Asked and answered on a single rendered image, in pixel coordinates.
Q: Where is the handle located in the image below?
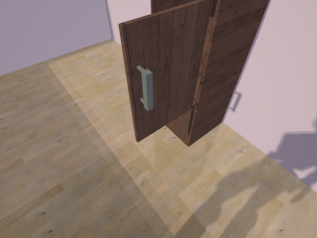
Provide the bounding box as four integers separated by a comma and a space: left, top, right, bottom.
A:
137, 65, 154, 111

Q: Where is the cupboard door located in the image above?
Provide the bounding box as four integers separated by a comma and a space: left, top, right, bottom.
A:
118, 0, 213, 143

